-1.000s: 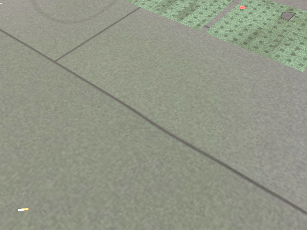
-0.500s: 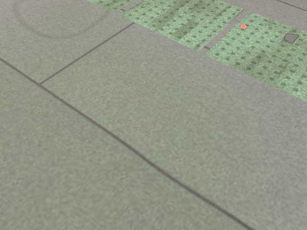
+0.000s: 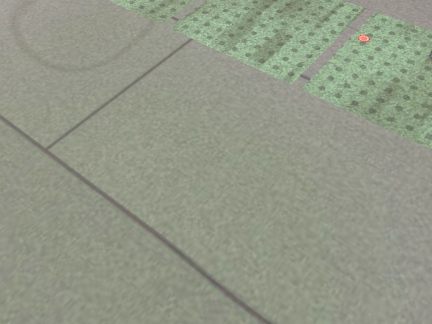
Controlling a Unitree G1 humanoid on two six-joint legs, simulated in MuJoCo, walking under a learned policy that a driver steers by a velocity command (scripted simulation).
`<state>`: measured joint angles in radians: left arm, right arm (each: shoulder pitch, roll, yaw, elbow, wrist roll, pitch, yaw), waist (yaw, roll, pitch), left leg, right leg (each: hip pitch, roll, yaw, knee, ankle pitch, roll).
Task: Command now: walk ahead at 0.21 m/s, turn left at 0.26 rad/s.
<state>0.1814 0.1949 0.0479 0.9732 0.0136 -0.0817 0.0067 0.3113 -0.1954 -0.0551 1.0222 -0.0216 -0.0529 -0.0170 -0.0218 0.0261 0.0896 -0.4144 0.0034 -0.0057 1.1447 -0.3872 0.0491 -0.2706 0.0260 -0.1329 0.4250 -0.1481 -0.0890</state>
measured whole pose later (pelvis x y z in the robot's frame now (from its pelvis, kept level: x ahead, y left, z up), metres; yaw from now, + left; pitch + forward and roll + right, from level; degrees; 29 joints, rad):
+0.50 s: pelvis +0.06 +0.03 +0.00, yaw +16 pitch +1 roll -1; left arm 0.19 0.24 0.07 0.89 0.02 0.02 0.04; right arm 0.19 -0.23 -0.08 0.86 -0.01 0.02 -0.02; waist 0.00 -0.04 0.06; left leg -0.31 -0.05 0.03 0.51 -0.21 0.09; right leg -0.45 -0.03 -0.06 1.08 -0.47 0.02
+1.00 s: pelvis +0.06 -0.01 +0.00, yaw +33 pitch +1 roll +1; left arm 0.21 0.25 0.04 0.77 0.02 0.02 0.05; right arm 0.20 -0.30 -0.10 0.81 -0.03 0.05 0.01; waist -0.02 0.06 0.04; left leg -0.50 -0.14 -0.12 0.95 -0.39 0.01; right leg -0.20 0.02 -0.01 0.43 -0.24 -0.04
